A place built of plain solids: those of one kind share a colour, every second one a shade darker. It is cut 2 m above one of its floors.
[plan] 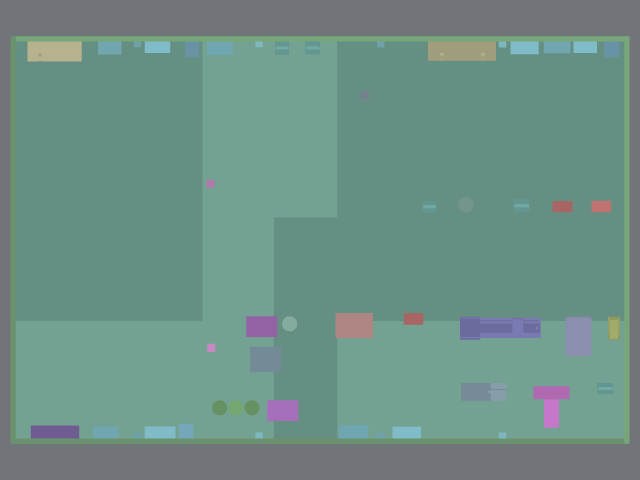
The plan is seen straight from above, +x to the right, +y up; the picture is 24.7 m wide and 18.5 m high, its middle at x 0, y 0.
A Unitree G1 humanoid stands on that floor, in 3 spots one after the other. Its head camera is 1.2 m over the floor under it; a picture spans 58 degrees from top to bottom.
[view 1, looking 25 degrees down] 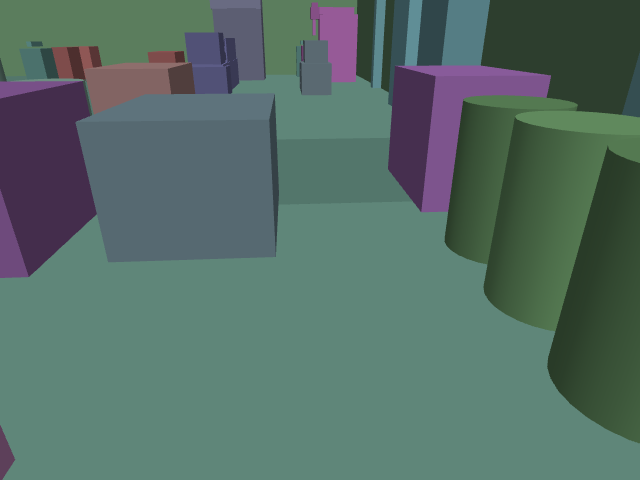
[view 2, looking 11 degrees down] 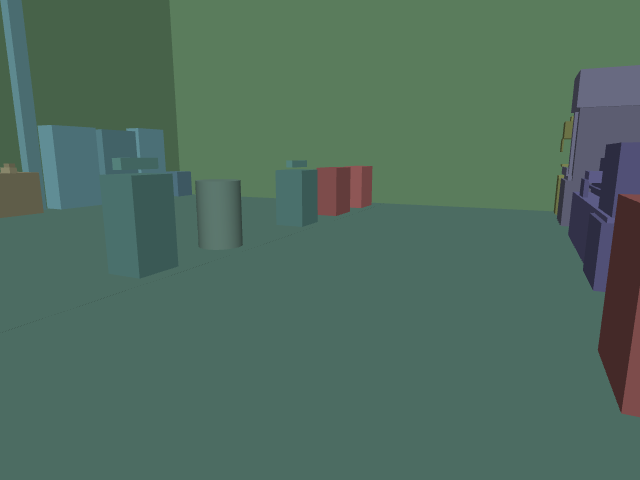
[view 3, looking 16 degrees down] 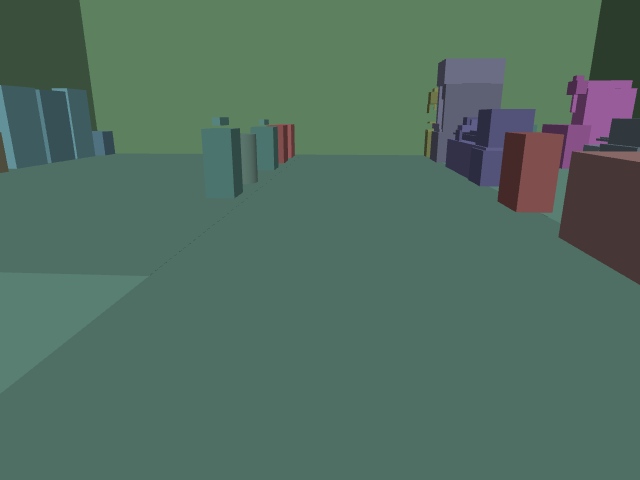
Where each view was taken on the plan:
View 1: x -5.04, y -5.20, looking -4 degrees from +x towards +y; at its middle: floor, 2.84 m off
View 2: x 0.95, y -2.31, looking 25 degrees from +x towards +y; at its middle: floor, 6.29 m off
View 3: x -2.40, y -0.67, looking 4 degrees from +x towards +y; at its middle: floor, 4.36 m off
